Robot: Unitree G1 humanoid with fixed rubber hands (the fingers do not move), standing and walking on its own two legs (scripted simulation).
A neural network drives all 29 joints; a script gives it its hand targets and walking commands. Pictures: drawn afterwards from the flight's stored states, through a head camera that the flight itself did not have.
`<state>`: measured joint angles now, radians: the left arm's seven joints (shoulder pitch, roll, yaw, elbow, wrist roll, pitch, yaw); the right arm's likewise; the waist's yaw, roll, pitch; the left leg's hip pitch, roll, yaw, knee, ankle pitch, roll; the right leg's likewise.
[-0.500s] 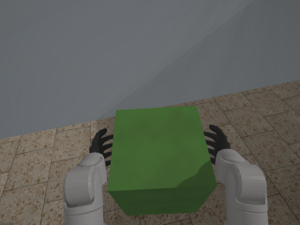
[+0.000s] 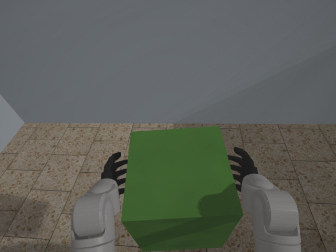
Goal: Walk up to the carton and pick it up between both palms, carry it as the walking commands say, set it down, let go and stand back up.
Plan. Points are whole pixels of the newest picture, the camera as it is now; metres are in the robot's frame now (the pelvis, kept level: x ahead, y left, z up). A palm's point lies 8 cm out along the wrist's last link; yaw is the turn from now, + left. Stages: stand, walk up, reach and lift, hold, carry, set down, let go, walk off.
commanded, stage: carry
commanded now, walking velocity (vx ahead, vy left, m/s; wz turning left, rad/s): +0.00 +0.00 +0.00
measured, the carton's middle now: (178, 192) +0.28 -0.01 +0.01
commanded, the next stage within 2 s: none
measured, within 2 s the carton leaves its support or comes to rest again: neither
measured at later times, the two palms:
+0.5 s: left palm (26, 226) +0.20 +0.29 +0.08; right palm (175, 199) +0.23 +0.00 +0.09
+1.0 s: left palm out of the picture +0.12 +0.34 +0.08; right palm (145, 211) +0.21 +0.06 +0.09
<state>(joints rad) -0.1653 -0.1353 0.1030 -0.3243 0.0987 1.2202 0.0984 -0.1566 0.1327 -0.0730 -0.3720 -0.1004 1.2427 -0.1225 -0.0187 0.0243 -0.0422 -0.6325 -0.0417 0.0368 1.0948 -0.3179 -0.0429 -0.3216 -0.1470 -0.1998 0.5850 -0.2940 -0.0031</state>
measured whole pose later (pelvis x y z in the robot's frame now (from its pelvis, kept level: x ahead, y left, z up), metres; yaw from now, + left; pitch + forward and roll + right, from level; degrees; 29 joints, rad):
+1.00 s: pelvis -0.09 +0.12 +0.00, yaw +16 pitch +3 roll +0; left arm -0.16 -0.13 0.10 -0.31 0.10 1.23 0.11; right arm -0.18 0.14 -0.09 -0.33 -0.11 1.24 -0.11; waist 0.01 0.01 -0.08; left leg -0.55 -0.02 0.06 0.80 -0.31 -0.03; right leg -0.31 -0.11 -0.21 0.56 -0.27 0.00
